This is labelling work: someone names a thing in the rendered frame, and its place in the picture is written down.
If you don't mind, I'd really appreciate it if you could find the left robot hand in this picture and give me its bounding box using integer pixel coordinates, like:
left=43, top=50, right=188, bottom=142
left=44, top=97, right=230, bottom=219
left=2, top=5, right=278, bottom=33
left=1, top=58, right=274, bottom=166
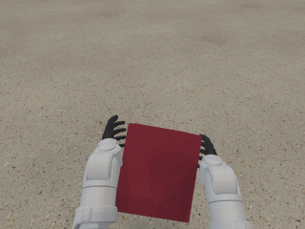
left=102, top=114, right=127, bottom=148

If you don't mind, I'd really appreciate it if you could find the carton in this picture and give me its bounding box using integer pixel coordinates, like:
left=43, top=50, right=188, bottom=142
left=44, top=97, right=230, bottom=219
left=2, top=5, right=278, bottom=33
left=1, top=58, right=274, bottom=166
left=115, top=123, right=202, bottom=223

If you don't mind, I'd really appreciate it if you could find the right robot hand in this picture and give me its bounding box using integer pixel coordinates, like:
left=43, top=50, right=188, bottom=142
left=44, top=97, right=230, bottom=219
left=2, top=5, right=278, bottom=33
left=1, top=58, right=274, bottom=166
left=197, top=134, right=217, bottom=168

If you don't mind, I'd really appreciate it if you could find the robot right forearm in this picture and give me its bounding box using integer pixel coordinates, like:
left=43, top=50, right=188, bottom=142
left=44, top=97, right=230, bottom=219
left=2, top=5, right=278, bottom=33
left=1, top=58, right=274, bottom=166
left=199, top=155, right=254, bottom=229

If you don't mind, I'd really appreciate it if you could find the robot left forearm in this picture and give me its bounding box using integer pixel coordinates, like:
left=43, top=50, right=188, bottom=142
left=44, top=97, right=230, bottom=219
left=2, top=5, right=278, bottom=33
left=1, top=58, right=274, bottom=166
left=71, top=138, right=123, bottom=229

